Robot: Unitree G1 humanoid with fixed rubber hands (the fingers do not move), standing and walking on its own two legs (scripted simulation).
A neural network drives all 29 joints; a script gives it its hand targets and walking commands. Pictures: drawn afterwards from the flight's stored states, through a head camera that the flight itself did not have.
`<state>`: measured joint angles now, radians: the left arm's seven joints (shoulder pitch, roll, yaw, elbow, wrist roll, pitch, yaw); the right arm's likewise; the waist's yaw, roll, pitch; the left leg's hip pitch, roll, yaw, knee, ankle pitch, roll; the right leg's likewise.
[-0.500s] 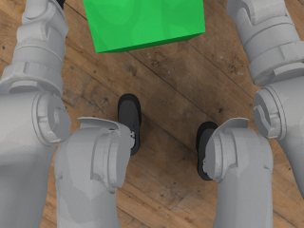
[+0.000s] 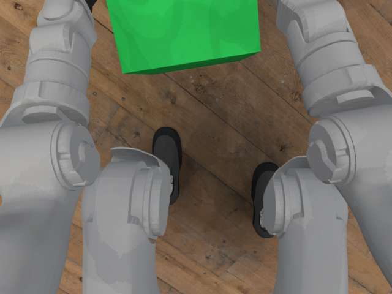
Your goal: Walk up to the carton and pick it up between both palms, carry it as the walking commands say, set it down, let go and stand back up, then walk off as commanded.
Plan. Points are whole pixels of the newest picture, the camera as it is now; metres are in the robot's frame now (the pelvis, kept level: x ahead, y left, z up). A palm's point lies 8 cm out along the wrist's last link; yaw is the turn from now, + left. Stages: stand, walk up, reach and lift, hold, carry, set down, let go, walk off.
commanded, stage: reach and lift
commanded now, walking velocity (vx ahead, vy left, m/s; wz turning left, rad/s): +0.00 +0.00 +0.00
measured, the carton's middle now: out of the picture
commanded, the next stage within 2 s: none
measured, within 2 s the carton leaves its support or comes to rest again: leaves its support in 0.38 s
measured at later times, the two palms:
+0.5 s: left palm out of the picture +0.51 +0.26 -0.17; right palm out of the picture +0.56 -0.03 -0.19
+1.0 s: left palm out of the picture +0.50 +0.26 -0.12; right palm out of the picture +0.57 -0.03 -0.12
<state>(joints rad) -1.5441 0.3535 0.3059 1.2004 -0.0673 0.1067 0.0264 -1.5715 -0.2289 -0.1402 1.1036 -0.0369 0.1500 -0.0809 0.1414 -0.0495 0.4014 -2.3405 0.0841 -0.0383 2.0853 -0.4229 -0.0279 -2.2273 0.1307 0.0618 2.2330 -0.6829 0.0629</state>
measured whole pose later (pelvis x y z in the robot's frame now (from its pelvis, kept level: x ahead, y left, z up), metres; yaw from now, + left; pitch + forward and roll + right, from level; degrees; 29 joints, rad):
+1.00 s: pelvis +0.00 +0.00 +0.03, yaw -2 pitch +43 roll +0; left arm -1.34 0.21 0.45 0.83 0.10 0.31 0.03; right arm -1.49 -0.15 -0.25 0.98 -0.05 0.25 -0.17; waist 0.16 -0.10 0.22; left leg -2.33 0.02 -0.09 2.00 -0.42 -0.07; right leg -2.23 0.16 0.06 2.11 -0.63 0.07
